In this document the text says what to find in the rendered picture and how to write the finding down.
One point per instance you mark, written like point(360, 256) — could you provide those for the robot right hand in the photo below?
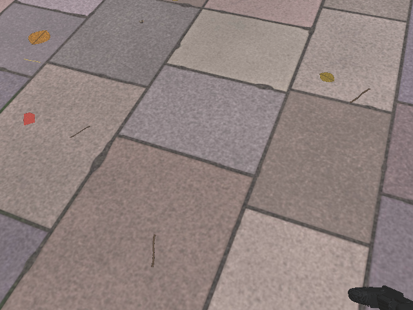
point(384, 298)

